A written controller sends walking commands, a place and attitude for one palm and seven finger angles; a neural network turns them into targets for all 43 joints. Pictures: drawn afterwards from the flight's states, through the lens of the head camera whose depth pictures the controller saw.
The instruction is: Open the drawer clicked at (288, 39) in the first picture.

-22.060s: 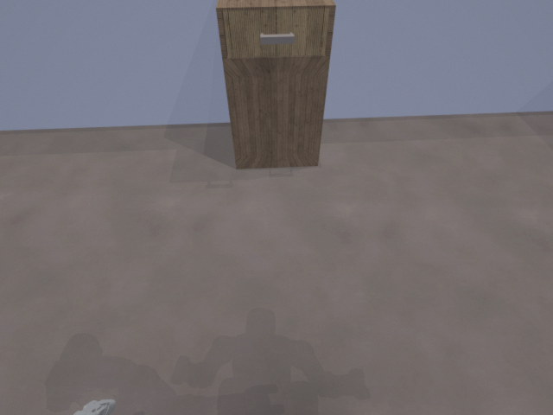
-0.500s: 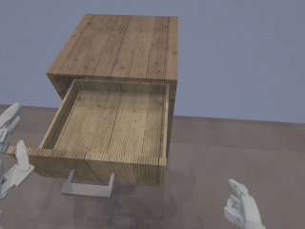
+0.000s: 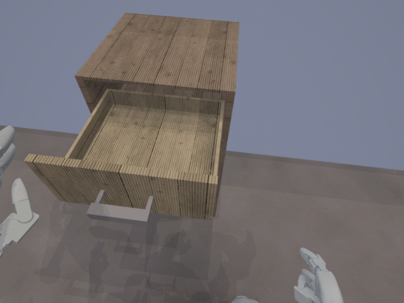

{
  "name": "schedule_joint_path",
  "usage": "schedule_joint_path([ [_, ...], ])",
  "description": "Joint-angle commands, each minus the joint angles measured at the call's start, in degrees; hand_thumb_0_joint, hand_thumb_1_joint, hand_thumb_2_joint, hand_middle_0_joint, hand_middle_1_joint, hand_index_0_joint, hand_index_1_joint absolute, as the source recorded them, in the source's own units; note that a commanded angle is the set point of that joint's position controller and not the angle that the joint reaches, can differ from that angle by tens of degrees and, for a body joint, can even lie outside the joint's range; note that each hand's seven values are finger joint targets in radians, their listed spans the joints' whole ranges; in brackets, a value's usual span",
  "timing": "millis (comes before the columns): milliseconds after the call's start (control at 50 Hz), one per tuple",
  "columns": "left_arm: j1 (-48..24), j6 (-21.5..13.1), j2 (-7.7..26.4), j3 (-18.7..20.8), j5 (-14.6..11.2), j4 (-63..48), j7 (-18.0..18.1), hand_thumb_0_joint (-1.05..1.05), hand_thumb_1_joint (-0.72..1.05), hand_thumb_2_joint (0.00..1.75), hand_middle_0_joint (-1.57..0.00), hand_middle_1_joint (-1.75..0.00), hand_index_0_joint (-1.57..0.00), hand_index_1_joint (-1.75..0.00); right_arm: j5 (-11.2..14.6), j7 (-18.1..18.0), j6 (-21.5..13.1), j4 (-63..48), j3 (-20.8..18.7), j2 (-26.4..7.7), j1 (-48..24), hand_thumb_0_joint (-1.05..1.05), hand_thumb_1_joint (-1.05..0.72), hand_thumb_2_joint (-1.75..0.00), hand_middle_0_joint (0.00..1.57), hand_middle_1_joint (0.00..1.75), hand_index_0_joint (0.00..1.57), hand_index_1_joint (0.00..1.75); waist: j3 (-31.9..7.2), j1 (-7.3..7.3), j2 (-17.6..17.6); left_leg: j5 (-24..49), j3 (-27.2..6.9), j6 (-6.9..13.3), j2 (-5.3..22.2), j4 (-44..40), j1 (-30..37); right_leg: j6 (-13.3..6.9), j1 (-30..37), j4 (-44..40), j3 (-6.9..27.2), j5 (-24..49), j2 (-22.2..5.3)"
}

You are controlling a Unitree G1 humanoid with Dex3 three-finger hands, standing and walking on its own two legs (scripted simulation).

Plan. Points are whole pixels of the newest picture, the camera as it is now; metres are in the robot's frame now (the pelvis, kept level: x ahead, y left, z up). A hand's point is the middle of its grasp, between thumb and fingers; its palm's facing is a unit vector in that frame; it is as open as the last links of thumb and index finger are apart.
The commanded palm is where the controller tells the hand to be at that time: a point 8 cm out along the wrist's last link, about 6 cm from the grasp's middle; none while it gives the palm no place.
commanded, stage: step back with the hand held close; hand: left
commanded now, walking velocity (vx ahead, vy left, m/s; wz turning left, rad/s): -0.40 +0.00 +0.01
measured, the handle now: (123, 205) +0.32 +0.20 -0.04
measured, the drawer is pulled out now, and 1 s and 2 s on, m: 0.30 0.30 0.30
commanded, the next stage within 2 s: stop stepping back and stand still in 0.34 s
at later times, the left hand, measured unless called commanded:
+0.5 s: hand out of the picture +0.09 +0.21 +0.18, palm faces +0.35 -0.79 -0.50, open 7.4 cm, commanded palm +0.02 +0.26 +0.19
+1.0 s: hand out of the picture +0.01 +0.19 +0.18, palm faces +0.34 -0.78 -0.52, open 7.4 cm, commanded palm -0.05 +0.24 +0.19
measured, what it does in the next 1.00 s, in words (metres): walks backwards: right foot, then left foot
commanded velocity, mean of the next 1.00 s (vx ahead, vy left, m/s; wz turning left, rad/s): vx -0.06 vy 0.03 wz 0.00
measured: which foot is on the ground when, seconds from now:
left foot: down 0.00-0.16, up 0.18-0.36, down 0.38-0.58, up 0.60-0.82, down 0.84-1.00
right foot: up 0.00-0.10, down 0.12-0.38, up 0.40-0.54, down 0.56-1.00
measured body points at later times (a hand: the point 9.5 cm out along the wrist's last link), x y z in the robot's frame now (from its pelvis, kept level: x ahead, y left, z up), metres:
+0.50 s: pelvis -0.11 -0.03 +0.00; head -0.07 -0.01 +0.45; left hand +0.06 +0.25 +0.20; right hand +0.08 -0.25 -0.07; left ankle -0.07 +0.13 -0.72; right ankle -0.07 -0.11 -0.70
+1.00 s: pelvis -0.18 -0.05 +0.01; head -0.18 -0.05 +0.46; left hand -0.02 +0.23 +0.21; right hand -0.04 -0.30 -0.07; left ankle -0.19 +0.07 -0.72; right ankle -0.11 -0.12 -0.72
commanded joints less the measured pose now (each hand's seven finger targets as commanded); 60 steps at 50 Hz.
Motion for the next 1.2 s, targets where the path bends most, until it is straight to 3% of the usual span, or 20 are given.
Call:
schedule_joint_path([
  [0, 1.66, -3.42, 7.32, 6.34, 0.21, -11.02, 2.46, 0.00, 0.90, 0.90, -0.20, -0.30, -0.20, -0.30, -0.60, -0.96, -4.62, -9.16, -3.50, -6.45, -4.31, 0.00, -0.90, -0.90, 0.20, 0.30, 0.20, 0.30, -4.40, -0.19, 12.88, 7.43, -11.39, 8.18, 15.14, -16.28, -14.47, 0.90, 12.95, 11.74, 1.91, -10.71, 2.32],
  [40, 2.54, -3.25, 6.72, 5.33, -0.72, -10.66, 1.18, 0.00, 0.90, 0.90, -0.20, -0.30, -0.20, -0.30, 0.73, 0.08, -5.16, -7.97, -3.80, -7.12, -3.91, 0.00, -0.90, -0.90, 0.20, 0.30, 0.20, 0.30, -7.77, 0.41, 11.81, 20.48, -7.40, 6.24, 13.84, -9.41, -2.28, 1.00, 10.33, 0.08, 0.61, -5.65, 0.35],
  [100, -0.96, -4.35, 8.91, 5.97, -0.96, -11.60, -0.62, 0.00, 0.90, 0.90, -0.20, -0.30, -0.20, -0.30, 1.05, 1.12, -5.28, -7.05, -3.07, -7.57, -4.95, 0.00, -0.90, -0.90, 0.20, 0.30, 0.20, 0.30, -6.93, -0.12, 6.26, 14.18, -5.73, 3.45, 11.05, -4.21, -3.34, -0.39, 15.16, -11.89, 2.73, 13.34, -3.39],
  [140, -1.50, -3.61, 10.12, 6.18, -1.79, -10.30, -0.60, 0.00, 0.90, 0.90, -0.20, -0.30, -0.20, -0.30, 2.56, 1.47, -4.86, -7.64, -4.28, -6.67, -3.61, 0.00, -0.90, -0.90, 0.20, 0.30, 0.20, 0.30, -10.17, -0.69, -10.13, -6.41, 0.69, -0.39, 0.71, 11.68, -4.56, -8.01, 9.67, -19.12, 21.01, 12.95, -17.57],
  [160, 0.26, -3.29, 10.50, 6.60, -2.05, -9.67, -0.35, 0.00, 0.90, 0.90, -0.20, -0.30, -0.20, -0.30, 2.32, 1.85, -4.05, -7.18, -4.56, -6.41, -4.48, 0.00, -0.90, -0.90, 0.20, 0.30, 0.20, 0.30, -11.52, 0.50, -9.71, -11.53, -1.18, -0.35, -0.21, 23.62, -5.12, -11.30, 9.39, -21.17, 22.40, 11.75, -21.76],
  [220, 2.78, -3.20, 11.53, 9.62, -1.18, -10.20, 0.14, 0.00, 0.90, 0.90, -0.20, -0.30, -0.20, -0.30, 1.49, 1.13, -2.18, -8.79, -1.95, -3.17, -7.96, 0.00, -0.90, -0.90, 0.20, 0.30, 0.20, 0.30, -11.18, 0.30, -7.39, -13.95, -1.44, -0.62, 1.92, 18.38, -5.15, -9.75, 10.09, -15.81, 13.38, 25.09, -17.02],
  [300, 3.54, -3.36, 10.60, 8.12, -1.08, -13.70, 0.07, 0.00, 0.90, 0.90, -0.20, -0.30, -0.20, -0.30, 0.53, -0.21, -1.28, -7.06, -2.13, -4.73, -5.33, 0.00, -0.90, -0.90, 0.20, 0.30, 0.20, 0.30, -11.16, -1.30, -1.11, 1.41, 3.00, 0.83, 1.98, -13.32, 3.36, -2.80, 12.17, -10.22, 7.70, 17.60, -10.25],
  [360, 2.40, -4.37, 10.33, 7.25, -1.27, -16.23, -0.31, 0.00, 0.90, 0.90, -0.20, -0.30, -0.20, -0.30, 0.93, 0.70, -3.94, -8.28, -4.53, -7.21, -5.98, 0.00, -0.90, -0.90, 0.20, 0.30, 0.20, 0.30, -10.81, -0.04, 13.61, 22.57, -8.49, 6.95, 19.07, -16.79, 1.65, 1.75, 7.18, 8.31, 1.66, -4.49, -0.10],
  [400, 3.04, -4.37, 10.36, 9.26, -1.63, -15.31, 0.21, 0.00, 0.90, 0.90, -0.20, -0.30, -0.20, -0.30, -0.08, 0.73, -5.17, -7.28, -4.52, -5.41, -5.68, 0.00, -0.90, -0.90, 0.20, 0.30, 0.20, 0.30, -9.54, -0.72, 16.96, 26.18, -9.22, 9.45, 21.25, -16.41, -3.00, 1.35, 4.37, 20.80, 2.75, -14.16, 1.10],
  [440, 2.73, -4.18, 8.73, 7.63, -1.87, -16.33, 0.02, 0.00, 0.90, 0.90, -0.20, -0.30, -0.20, -0.30, 0.65, 1.10, -5.82, -5.64, -4.83, -5.76, -4.48, 0.00, -0.90, -0.90, 0.20, 0.30, 0.20, 0.30, -9.94, -0.73, 13.86, 33.23, -4.73, 8.48, 19.34, -11.37, 4.96, 1.79, 2.05, 17.09, 2.18, -13.08, 1.01],
  [520, 1.27, -2.57, 9.48, 7.39, -1.35, -13.83, -0.27, 0.00, 0.90, 0.90, -0.20, -0.30, -0.20, -0.30, 2.31, 1.70, -4.89, -7.22, -3.21, -6.83, -4.37, 0.00, -0.90, -0.90, 0.20, 0.30, 0.20, 0.30, -5.50, 0.32, 7.55, -1.71, 0.40, 3.97, 12.32, -4.85, -3.56, 1.89, 15.87, -11.25, 0.51, 0.44, -1.87],
  [580, -2.18, -1.26, 11.12, 7.52, -1.97, -9.03, -0.20, 0.00, 0.90, 0.90, -0.20, -0.30, -0.20, -0.30, 2.62, 1.16, -3.62, -6.90, -3.22, -5.80, -3.53, 0.00, -0.90, -0.90, 0.20, 0.30, 0.20, 0.30, -6.07, -0.49, -13.28, -11.80, 1.46, -0.01, 0.19, 22.22, -2.90, -6.62, 3.06, -29.10, 26.40, -21.67, -18.53],
  [640, 0.42, -1.09, 10.00, 6.96, -1.95, -8.54, -0.21, 0.00, 0.90, 0.90, -0.20, -0.30, -0.20, -0.30, 1.36, 0.73, -1.75, -6.78, -2.49, -5.11, -5.41, 0.00, -0.90, -0.90, 0.20, 0.30, 0.20, 0.30, -5.33, -1.96, -6.27, -5.92, 0.34, -0.36, 0.76, 23.78, -3.84, -6.96, 3.09, -25.14, 17.64, -16.89, -15.40],
  [760, 3.68, -2.12, 9.79, 5.43, 0.37, -11.28, 0.40, 0.00, 0.90, 0.90, -0.20, -0.30, -0.20, -0.30, 0.59, 0.03, -4.15, -6.36, -1.93, -5.94, -3.70, 0.00, -0.90, -0.90, 0.20, 0.30, 0.20, 0.30, -6.98, -1.10, -2.16, -6.69, 4.54, 3.76, 0.60, -15.70, 7.41, -3.64, 10.23, -22.32, 11.59, -13.80, -9.93],
  [840, 4.82, -3.44, 11.58, 7.07, -0.03, -12.75, 0.13, 0.00, 0.90, 0.90, -0.20, -0.30, -0.20, -0.30, 1.07, 0.52, -4.96, -7.77, -3.11, -7.41, -4.81, 0.00, -0.90, -0.90, 0.20, 0.30, 0.20, 0.30, -7.95, 0.20, 15.76, -5.02, -8.52, 6.69, 12.70, -22.50, 2.67, 0.09, 13.47, -2.22, 0.86, -7.22, -0.46],
  [920, 5.26, -3.09, 11.12, 7.09, 0.04, -11.77, 1.44, 0.00, 0.90, 0.90, -0.20, -0.30, -0.20, -0.30, 0.11, -0.07, -4.51, -6.79, -3.59, -8.06, -4.27, 0.00, -0.90, -0.90, 0.20, 0.30, 0.20, 0.30, -4.62, -0.87, 8.81, 5.35, -5.40, 6.28, 10.53, -15.41, -2.92, 0.07, 17.41, -5.38, -1.32, -2.43, 0.68],
  [1020, 0.71, -3.19, 10.21, 6.53, -0.64, -5.14, 0.05, 0.00, 0.90, 0.90, -0.20, -0.30, -0.20, -0.30, 1.17, -0.27, -2.60, -5.47, -4.03, -7.73, -2.22, 0.00, -0.90, -0.90, 0.20, 0.30, 0.20, 0.30, -0.56, -1.61, -5.34, -14.00, 1.42, 2.95, 0.49, 0.20, -1.65, -5.36, 5.18, -26.84, 22.41, -27.14, -10.99],
  [1060, -2.77, -2.76, 9.01, 4.77, -0.40, -6.54, 0.22, 0.00, 0.90, 0.90, -0.20, -0.30, -0.20, -0.30, 1.13, 0.17, -2.38, -4.97, -3.78, -7.05, -1.90, 0.00, -0.90, -0.90, 0.20, 0.30, 0.20, 0.30, -4.08, -2.36, -9.27, -9.55, 2.30, 3.06, 0.07, 1.05, 2.65, -6.35, 6.65, -26.57, 20.90, -21.60, -13.02],
  [1120, -1.41, -2.30, 9.01, 4.20, -0.22, -7.51, 0.47, 0.00, 0.90, 0.90, -0.20, -0.30, -0.20, -0.30, 0.87, -0.13, -3.17, -5.50, -2.76, -6.79, -3.05, 0.00, -0.90, -0.90, 0.20, 0.30, 0.20, 0.30, -3.85, -1.49, -0.41, -6.66, 0.72, 4.19, 2.68, -13.06, 8.35, -3.38, 6.24, -19.90, 11.90, -15.42, -7.11],
  [1180, -2.60, -2.28, 8.23, 3.65, 0.69, -9.66, 0.93, 0.00, 0.90, 0.90, -0.20, -0.30, -0.20, -0.30, 0.69, -0.24, -3.32, -6.75, -1.95, -6.83, -4.87, 0.00, -0.90, -0.90, 0.20, 0.30, 0.20, 0.30, -0.24, -0.58, 9.06, -19.98, -10.62, 6.72, 10.95, -24.25, -5.24, -0.01, 13.14, -7.95, 4.59, -8.15, 0.26],
])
